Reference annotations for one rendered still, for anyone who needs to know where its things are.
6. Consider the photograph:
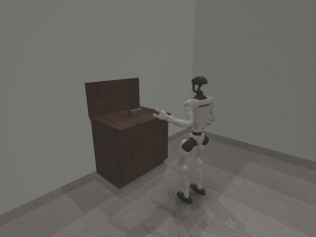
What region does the right robot upper arm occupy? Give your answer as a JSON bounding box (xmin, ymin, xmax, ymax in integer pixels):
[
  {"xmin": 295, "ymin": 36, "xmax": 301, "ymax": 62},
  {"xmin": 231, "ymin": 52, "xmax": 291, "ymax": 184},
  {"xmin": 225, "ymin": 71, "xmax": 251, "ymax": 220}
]
[{"xmin": 207, "ymin": 97, "xmax": 216, "ymax": 121}]

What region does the right robot forearm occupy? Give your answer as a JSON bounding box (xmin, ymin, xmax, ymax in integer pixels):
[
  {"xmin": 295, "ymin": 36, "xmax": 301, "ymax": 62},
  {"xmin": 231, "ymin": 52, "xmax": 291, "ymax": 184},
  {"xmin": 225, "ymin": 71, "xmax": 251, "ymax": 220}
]
[{"xmin": 202, "ymin": 120, "xmax": 214, "ymax": 129}]

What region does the left robot forearm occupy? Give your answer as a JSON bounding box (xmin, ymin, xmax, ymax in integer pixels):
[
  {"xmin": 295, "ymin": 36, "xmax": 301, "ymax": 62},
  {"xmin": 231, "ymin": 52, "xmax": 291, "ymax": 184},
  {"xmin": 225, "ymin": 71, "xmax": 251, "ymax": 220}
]
[{"xmin": 166, "ymin": 115, "xmax": 191, "ymax": 127}]

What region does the left robot upper arm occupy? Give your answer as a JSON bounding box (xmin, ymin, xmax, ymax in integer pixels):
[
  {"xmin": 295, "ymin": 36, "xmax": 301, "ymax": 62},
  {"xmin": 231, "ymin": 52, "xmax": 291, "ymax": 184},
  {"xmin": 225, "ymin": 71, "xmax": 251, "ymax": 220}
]
[{"xmin": 183, "ymin": 99, "xmax": 195, "ymax": 129}]

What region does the robot head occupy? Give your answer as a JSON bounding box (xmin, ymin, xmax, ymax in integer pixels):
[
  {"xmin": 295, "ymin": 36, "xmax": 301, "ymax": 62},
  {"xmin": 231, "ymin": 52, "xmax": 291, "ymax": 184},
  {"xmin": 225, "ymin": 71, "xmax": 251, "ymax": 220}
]
[{"xmin": 192, "ymin": 76, "xmax": 207, "ymax": 100}]

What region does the counter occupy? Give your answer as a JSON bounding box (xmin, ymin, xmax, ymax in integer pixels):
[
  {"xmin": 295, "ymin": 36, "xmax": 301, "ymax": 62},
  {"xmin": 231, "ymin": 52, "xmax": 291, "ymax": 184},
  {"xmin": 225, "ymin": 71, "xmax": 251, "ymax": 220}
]
[{"xmin": 85, "ymin": 77, "xmax": 171, "ymax": 189}]

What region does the right robot foot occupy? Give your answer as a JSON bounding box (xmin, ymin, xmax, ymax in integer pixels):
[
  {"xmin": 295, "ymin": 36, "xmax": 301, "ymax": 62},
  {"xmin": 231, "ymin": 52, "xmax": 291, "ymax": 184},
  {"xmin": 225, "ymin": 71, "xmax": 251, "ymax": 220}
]
[{"xmin": 190, "ymin": 184, "xmax": 205, "ymax": 196}]

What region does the left robot hand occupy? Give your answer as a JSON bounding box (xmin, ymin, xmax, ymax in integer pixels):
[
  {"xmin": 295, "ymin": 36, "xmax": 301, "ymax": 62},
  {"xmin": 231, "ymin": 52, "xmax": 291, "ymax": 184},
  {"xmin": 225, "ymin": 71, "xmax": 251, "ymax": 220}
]
[{"xmin": 153, "ymin": 108, "xmax": 167, "ymax": 120}]

